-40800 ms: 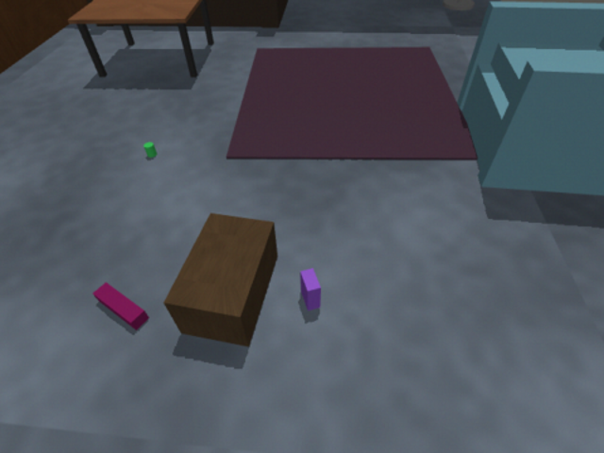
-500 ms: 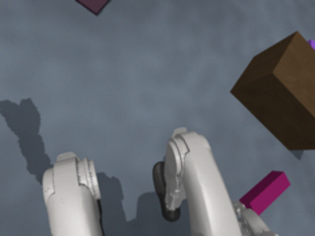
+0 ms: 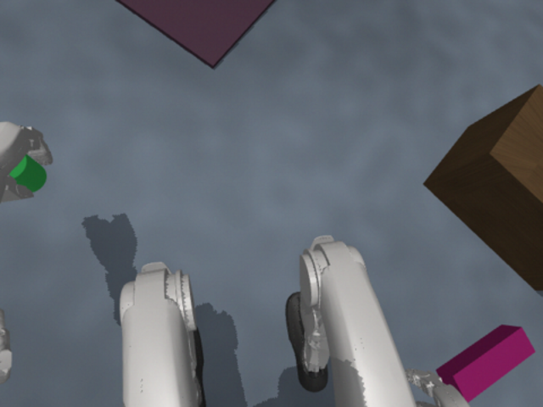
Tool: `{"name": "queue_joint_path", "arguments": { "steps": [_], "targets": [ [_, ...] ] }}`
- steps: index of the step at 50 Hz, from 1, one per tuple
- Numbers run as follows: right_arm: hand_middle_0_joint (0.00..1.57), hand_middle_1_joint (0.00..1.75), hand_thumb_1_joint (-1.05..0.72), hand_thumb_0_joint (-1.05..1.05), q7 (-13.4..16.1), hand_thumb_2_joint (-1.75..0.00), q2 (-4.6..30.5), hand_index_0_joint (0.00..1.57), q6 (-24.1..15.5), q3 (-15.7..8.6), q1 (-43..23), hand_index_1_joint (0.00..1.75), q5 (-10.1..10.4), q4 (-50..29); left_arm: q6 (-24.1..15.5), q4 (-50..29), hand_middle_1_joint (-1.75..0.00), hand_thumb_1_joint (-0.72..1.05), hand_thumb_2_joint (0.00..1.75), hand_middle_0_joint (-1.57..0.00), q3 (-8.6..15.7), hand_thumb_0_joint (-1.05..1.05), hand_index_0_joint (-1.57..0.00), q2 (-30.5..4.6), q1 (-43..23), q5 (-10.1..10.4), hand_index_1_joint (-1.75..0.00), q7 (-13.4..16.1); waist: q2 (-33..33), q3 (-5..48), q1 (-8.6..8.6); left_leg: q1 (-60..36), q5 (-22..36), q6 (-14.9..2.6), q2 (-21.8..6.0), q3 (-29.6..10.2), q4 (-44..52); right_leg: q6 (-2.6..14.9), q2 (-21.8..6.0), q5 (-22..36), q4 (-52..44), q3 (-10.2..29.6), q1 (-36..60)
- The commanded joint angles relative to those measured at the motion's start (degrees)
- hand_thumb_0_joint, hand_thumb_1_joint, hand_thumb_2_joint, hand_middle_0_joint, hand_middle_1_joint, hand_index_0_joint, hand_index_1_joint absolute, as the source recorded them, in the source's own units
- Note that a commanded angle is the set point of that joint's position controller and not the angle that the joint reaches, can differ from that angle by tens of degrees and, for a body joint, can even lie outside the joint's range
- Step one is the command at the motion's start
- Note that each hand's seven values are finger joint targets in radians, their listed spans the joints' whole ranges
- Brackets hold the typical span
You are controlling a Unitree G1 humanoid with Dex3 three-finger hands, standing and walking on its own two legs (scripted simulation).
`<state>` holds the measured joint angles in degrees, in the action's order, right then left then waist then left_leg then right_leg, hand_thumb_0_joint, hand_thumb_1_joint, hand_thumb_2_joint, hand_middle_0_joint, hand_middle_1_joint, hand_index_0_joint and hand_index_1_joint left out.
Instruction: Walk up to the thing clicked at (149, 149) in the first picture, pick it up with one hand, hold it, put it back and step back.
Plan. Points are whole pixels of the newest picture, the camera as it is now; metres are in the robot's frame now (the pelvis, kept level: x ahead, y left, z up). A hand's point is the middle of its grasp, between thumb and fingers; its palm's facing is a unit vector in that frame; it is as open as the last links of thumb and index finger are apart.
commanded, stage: lift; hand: left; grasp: from above
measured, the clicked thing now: (17, 170) +0.47 +0.35 -0.15
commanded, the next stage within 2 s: hold in 1.22 s
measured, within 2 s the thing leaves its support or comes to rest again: neither
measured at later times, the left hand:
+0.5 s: hand out of the picture +0.38 +0.30 +0.08, palm faces -0.44 -0.12 -0.89, open 7.1 cm
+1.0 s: hand out of the picture +0.36 +0.25 +0.23, palm faces -0.44 -0.12 -0.89, open 7.1 cm
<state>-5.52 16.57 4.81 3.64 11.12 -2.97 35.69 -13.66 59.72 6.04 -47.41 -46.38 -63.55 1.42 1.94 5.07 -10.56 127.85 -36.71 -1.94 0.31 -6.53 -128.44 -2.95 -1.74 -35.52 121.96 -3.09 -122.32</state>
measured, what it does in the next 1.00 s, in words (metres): rises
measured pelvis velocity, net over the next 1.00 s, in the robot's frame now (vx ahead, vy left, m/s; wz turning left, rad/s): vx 0.05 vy -0.01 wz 0.09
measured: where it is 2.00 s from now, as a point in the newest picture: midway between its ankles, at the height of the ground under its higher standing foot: (250, 374)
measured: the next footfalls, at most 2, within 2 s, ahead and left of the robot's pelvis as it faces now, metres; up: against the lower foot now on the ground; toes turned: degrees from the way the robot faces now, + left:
none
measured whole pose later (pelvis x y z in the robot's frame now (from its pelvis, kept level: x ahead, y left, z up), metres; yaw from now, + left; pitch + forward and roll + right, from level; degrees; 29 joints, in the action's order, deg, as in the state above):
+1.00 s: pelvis +0.05 -0.01 +0.31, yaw +5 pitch +15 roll -2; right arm 3.2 14.4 -1.3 -1.3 14.1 2.4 42.2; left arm -1.1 49.1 -8.9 -24.8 -21.2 -56.8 7.2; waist 2.2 7.0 -3.9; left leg 52.3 -25.9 0.4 -2.5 -0.9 -63.4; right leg -1.4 -0.7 -23.9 60.4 -0.8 -51.3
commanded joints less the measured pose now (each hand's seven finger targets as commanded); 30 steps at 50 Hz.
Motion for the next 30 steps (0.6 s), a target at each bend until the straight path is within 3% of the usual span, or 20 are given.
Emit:
{"name": "queue_joint_path", "arguments": {
  "steps": [1,5,9,14,15,16,17,20,23,26,27,30],
  "targets": [
    [0.2,0.3,-0.9,0.0,1.6,-0.9,13.6,0.2,-0.6,-6.2,9.6,0.3,0.8,-2.2,0.4,-14.6,-0.83,0.79,0.48,-0.91,4.4,0.0,-1.06,-17.4,-15.1,3.1,-0.69,1.5,16.6,41.7,0.88,-37.4,4.1,-0.1,-0.1,0.2,22.4,4.81,2.5,7.5,-13.0,-3.7,19.9],
    [0.2,0.3,-0.9,0.0,2.4,-0.9,12.9,0.2,-0.8,-7.0,9.0,0.3,1.7,-2.6,1.0,-20.1,-0.83,0.79,0.47,-0.9,3.7,0.0,-1.05,-14.9,-12.5,5.0,-0.68,0.6,16.3,43.0,1.59,-42.6,4.4,0.05,-0.5,-0.3,26.7,4.6,2.5,7.9,-16.3,-3.3,23.4],
    [0.2,0.3,-0.9,0.0,3.1,-0.9,12.0,0.2,-0.8,-7.4,7.8,0.3,2.3,-2.6,2.2,-23.8,-0.82,0.75,0.42,-0.85,3.4,0.0,-1.01,-13.4,-8.6,6.0,-0.66,0.2,14.7,44.7,2.67,-48.1,9.4,0.06,-0.6,0.4,29.1,4.45,2.5,10.6,-20.3,-2.6,28.4],
    [0.2,0.3,-0.9,0.0,4.2,-0.9,10.6,0.2,-1.2,-7.7,6.0,0.3,2.9,-2.9,4.0,-28.2,-0.79,0.7,0.42,-0.83,1.7,0.0,-0.98,-9.7,-5.0,7.6,-0.64,0.2,12.8,41.3,3.27,-51.4,7.6,-0.07,-1.0,1.3,35.2,4.15,2.7,9.8,-26.9,-2.0,35.4],
    [0.2,0.3,-0.89,0.0,4.4,-0.9,10.7,0.2,-1.2,-7.8,5.3,0.3,3.1,-2.8,4.5,-28.1,-0.8,0.71,0.41,-0.83,2.4,0.0,-0.98,-10.1,-3.5,7.7,-0.64,0.2,12.3,40.9,3.74,-53.1,7.1,0.03,-1.1,1.0,37.0,4.04,2.5,9.6,-28.2,-1.9,36.8],
    [0.2,0.3,-0.89,0.0,4.7,-0.9,10.4,0.2,-1.4,-7.7,4.9,0.3,3.3,-2.9,5.0,-28.4,-0.78,0.71,0.39,-0.82,1.0,0.0,-0.98,-8.1,-1.8,8.0,-0.62,0.2,13.0,39.5,3.56,-53.6,5.4,0.2,-1.2,0.7,39.1,4.02,2.7,8.8,-29.2,-1.9,38.0],
    [0.2,0.3,-0.89,0.0,4.9,-0.9,10.2,0.2,-1.5,-7.7,4.4,0.3,3.5,-3.1,5.5,-28.9,-0.78,0.7,0.39,-0.82,1.5,0.0,-0.97,-8.2,-0.6,8.3,-0.62,0.2,12.2,39.2,4.28,-55.3,5.2,0.29,-1.3,0.3,40.8,3.96,2.8,8.6,-30.4,-1.9,39.5],
    [0.2,0.3,-0.89,0.0,5.7,-0.9,9.6,0.2,-1.9,-7.8,3.1,0.3,4.0,-2.9,6.9,-31.4,-0.77,0.71,0.4,-0.83,0.1,0.0,-0.98,-5.2,2.4,9.0,-0.61,0.4,11.1,37.9,4.7,-59.9,4.6,0.52,-1.8,0.0,45.7,3.79,2.9,8.3,-34.8,-1.7,43.8],
    [0.2,0.3,-0.89,0.0,6.6,-0.9,8.7,0.2,-2.5,-7.6,2.4,0.3,4.4,-2.5,8.0,-33.1,-0.8,0.71,0.41,-0.82,-0.1,0.0,-0.97,-4.4,4.8,9.1,-0.64,1.1,9.6,36.3,5.13,-63.2,5.5,0.6,-1.7,1.1,49.1,3.82,3.0,8.7,-39.6,-1.0,49.2],
    [0.2,0.3,-0.9,0.0,7.4,-0.9,7.5,0.2,-3.6,-7.1,2.7,0.3,4.7,-1.6,8.7,-32.8,-0.82,0.73,0.42,-0.83,-3.1,0.0,-0.99,-0.3,5.0,8.9,-0.66,1.7,8.3,32.5,4.0,-66.0,6.5,0.61,-1.6,2.2,52.5,3.82,3.1,9.6,-44.5,-0.2,53.9],
    [0.2,0.3,-0.9,0.0,7.7,-0.9,7.6,0.2,-4.0,-7.2,2.6,0.3,4.9,-1.3,8.8,-33.2,-0.82,0.72,0.43,-0.84,-2.3,0.0,-0.99,-1.2,4.9,8.9,-0.66,2.3,8.0,32.7,4.91,-67.6,6.3,0.63,-1.5,2.2,54.2,3.85,3.1,9.4,-46.1,0.0,55.9],
    [0.2,0.3,-0.9,0.0,8.4,-0.9,7.0,0.2,-5.1,-6.9,2.8,0.3,5.0,-0.6,9.4,-29.3,-0.83,0.74,0.41,-0.84,-4.3,0.0,-1.0,2.0,7.7,8.6,-0.67,3.3,5.7,26.7,4.62,-69.3,5.3,0.79,-1.5,2.0,58.6,3.78,3.1,8.4,-51.1,0.7,59.9]
  ]
}}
